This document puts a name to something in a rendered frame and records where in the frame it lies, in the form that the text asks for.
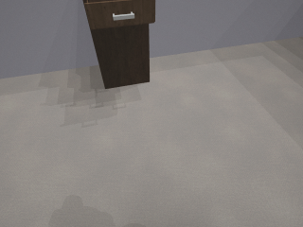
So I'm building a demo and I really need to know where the handle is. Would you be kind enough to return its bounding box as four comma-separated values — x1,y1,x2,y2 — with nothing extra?
113,12,135,21

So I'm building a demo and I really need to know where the cabinet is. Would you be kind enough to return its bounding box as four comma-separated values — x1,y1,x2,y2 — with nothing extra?
82,0,150,89

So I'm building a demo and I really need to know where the drawer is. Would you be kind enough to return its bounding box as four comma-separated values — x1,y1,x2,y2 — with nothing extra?
84,0,155,30

